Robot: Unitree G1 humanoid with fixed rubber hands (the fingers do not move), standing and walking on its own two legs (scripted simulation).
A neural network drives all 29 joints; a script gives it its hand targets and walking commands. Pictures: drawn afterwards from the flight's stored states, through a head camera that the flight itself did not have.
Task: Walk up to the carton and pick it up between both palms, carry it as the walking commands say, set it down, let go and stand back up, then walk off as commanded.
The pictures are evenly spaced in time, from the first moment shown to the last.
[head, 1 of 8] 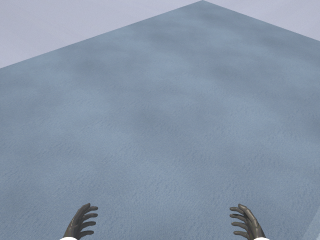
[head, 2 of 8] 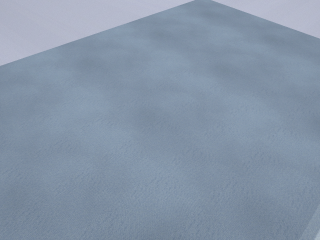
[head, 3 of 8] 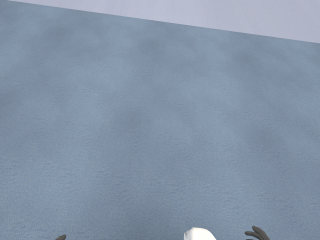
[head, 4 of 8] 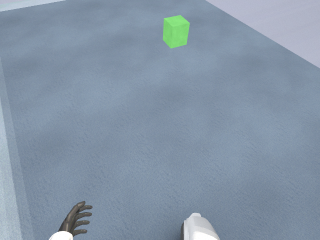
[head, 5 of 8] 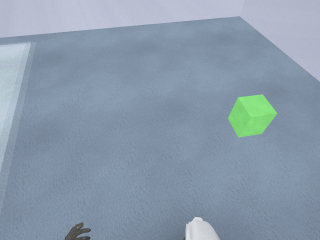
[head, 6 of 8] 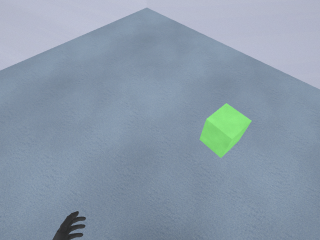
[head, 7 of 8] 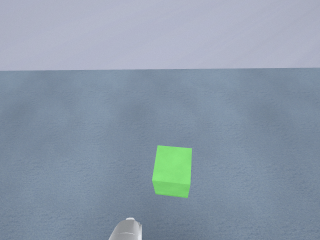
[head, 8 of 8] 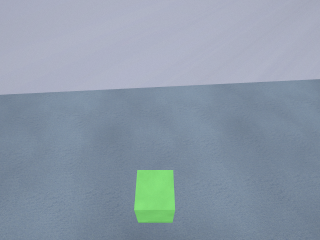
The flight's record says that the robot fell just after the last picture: no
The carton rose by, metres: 0.00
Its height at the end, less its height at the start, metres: +0.00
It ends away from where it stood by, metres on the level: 0.00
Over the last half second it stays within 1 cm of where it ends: yes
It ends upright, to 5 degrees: yes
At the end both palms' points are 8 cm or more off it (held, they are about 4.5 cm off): yes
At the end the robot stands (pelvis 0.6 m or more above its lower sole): yes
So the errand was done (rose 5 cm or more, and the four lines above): no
